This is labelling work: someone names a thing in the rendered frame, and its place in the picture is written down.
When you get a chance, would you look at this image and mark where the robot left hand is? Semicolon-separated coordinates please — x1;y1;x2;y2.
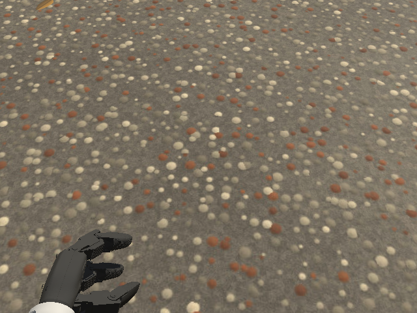
39;229;140;313

